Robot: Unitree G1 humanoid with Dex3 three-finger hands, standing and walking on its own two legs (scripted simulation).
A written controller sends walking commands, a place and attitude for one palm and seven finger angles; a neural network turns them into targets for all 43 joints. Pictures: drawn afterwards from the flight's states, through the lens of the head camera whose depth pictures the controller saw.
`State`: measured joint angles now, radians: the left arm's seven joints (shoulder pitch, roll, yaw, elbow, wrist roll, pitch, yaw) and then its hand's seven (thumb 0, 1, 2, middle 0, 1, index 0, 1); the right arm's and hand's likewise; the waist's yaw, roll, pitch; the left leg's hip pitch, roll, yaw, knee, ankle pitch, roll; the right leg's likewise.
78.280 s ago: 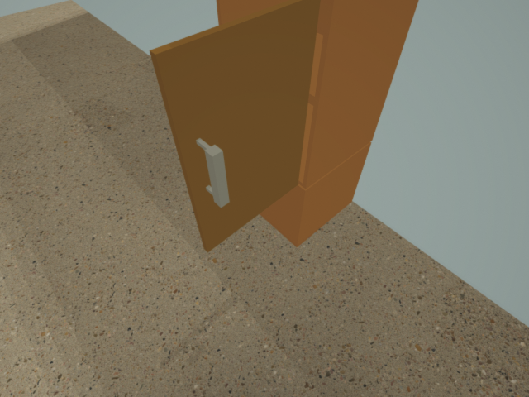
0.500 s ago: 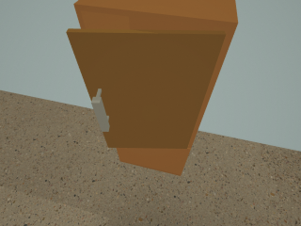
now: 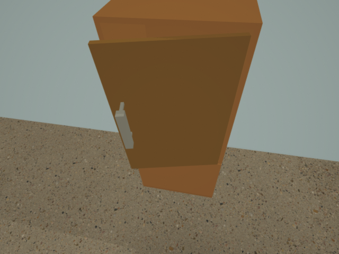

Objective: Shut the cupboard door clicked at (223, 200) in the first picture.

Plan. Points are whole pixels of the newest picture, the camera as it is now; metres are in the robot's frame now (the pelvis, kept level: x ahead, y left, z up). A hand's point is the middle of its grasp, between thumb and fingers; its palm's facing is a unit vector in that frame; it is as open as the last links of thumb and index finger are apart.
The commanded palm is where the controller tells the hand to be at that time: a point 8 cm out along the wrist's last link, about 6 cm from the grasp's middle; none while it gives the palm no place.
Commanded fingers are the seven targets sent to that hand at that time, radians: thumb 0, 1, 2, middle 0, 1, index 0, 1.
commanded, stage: look again from close up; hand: left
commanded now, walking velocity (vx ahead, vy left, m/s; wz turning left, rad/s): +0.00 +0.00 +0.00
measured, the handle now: (126, 125) +0.50 +0.18 -0.02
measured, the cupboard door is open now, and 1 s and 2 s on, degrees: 13 13 13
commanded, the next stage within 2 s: raise the hand and make a fist in 0.56 s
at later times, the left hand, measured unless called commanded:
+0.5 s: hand out of the picture +0.05 +0.16 -0.17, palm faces +0.01 -0.97 -0.23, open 7.4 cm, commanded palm none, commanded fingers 0.00 0.90 0.90 -0.20 -0.30 -0.20 -0.30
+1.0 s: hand (110, 237) +0.17 +0.16 -0.06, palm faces +0.09 -1.00 +0.00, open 6.6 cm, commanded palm +0.13 +0.22 -0.06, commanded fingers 0.00 0.90 0.90 -0.51 -0.64 -0.51 -0.64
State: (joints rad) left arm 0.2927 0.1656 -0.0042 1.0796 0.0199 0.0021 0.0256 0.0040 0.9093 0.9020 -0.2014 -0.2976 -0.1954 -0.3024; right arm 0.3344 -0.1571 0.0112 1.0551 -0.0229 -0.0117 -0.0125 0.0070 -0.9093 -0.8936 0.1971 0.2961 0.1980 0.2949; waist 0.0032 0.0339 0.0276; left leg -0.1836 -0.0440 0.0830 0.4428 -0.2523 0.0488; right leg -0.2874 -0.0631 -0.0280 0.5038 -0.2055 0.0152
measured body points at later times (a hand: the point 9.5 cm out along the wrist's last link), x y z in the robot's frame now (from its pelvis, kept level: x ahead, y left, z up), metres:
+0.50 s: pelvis +0.02 -0.02 +0.00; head +0.04 -0.03 +0.45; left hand +0.05 +0.21 -0.15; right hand +0.06 -0.26 -0.16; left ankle -0.01 +0.09 -0.74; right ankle +0.04 -0.13 -0.74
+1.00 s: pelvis -0.02 -0.04 -0.09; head +0.04 -0.03 +0.36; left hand +0.16 +0.21 -0.05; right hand +0.21 -0.29 -0.13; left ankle -0.01 +0.09 -0.74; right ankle +0.04 -0.13 -0.74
